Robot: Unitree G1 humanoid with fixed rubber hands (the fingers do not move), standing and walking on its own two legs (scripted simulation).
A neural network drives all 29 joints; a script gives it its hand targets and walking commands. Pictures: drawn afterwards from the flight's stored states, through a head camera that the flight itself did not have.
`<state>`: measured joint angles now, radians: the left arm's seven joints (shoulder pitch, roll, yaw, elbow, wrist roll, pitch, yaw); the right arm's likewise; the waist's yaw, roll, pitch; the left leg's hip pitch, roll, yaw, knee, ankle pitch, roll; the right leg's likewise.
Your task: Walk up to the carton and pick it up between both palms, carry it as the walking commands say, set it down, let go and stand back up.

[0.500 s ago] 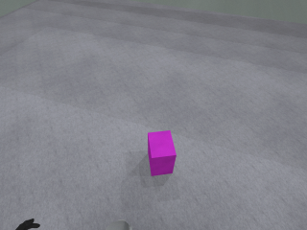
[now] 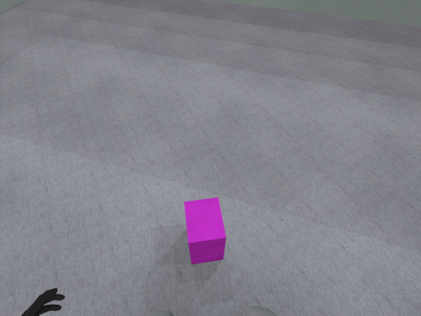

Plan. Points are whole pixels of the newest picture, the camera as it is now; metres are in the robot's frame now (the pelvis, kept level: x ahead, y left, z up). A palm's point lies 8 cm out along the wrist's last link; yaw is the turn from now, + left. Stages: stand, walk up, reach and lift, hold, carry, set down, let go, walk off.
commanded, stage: walk up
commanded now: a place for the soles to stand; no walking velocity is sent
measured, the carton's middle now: (204, 232) +0.54 +0.03 -0.61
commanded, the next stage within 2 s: none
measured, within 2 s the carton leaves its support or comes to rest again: neither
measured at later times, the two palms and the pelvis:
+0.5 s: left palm out of the picture +0.13 +0.35 -0.07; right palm (379, 302) +0.17 -0.31 -0.07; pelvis +0.03 +0.01 +0.02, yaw +4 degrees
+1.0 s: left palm (38, 302) +0.17 +0.32 -0.06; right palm (412, 303) +0.17 -0.37 -0.07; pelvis +0.08 -0.02 +0.02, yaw +5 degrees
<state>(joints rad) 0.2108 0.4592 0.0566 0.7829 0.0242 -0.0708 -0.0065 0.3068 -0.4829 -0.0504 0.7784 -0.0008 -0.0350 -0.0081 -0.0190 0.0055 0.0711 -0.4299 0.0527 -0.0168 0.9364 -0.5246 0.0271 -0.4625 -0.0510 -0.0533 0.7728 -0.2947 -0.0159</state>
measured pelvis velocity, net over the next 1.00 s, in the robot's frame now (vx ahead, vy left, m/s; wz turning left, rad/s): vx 0.08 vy -0.02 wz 0.10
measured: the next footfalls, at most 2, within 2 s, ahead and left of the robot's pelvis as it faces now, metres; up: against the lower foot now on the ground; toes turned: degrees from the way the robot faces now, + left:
left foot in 1.18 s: +0.16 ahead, +0.12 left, +0.00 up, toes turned -4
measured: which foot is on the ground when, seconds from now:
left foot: down 0.00-0.96, up 0.98-1.00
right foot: down 0.00-1.00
